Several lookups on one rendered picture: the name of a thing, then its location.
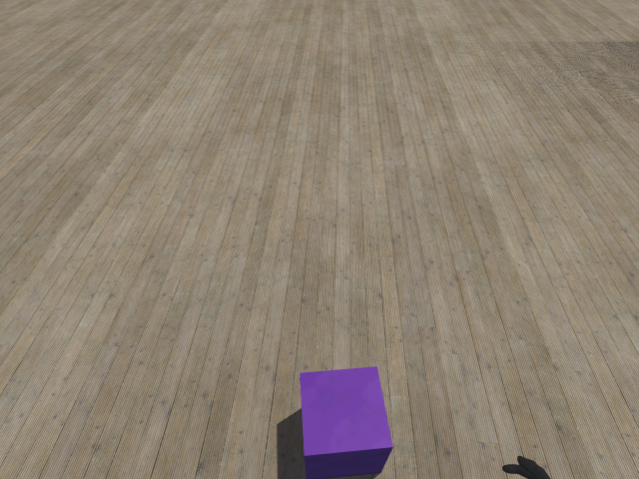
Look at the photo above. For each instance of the right robot hand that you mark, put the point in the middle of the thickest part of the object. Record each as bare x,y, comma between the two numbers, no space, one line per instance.
526,468

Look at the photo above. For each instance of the carton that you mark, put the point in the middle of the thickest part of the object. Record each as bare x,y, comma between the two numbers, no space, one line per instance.
345,426

